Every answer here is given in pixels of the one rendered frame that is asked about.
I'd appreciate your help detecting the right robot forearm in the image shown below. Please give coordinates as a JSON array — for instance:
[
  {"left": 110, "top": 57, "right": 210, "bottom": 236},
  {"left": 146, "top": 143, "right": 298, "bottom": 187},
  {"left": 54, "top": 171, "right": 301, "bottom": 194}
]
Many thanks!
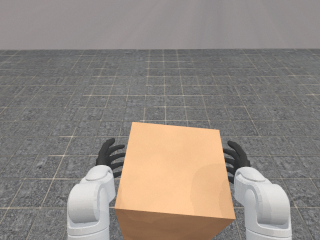
[{"left": 234, "top": 167, "right": 292, "bottom": 240}]

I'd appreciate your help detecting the robot right hand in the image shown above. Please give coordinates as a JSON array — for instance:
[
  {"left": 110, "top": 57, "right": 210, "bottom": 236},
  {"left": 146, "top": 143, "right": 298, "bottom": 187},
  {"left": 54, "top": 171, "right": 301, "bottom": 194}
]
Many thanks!
[{"left": 222, "top": 140, "right": 251, "bottom": 184}]

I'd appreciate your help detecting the left robot forearm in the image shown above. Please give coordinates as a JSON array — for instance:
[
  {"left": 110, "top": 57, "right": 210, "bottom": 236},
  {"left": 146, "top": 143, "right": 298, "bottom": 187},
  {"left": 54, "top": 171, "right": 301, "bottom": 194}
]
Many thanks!
[{"left": 67, "top": 165, "right": 116, "bottom": 240}]

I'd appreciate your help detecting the robot left hand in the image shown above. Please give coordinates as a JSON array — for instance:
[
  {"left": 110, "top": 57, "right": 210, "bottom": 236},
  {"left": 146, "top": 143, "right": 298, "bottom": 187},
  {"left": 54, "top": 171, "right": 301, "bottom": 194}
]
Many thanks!
[{"left": 95, "top": 137, "right": 126, "bottom": 178}]

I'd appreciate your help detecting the carton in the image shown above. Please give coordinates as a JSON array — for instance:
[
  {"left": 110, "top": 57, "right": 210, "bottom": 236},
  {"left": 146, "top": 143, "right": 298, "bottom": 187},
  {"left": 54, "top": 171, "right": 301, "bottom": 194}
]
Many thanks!
[{"left": 114, "top": 122, "right": 236, "bottom": 240}]

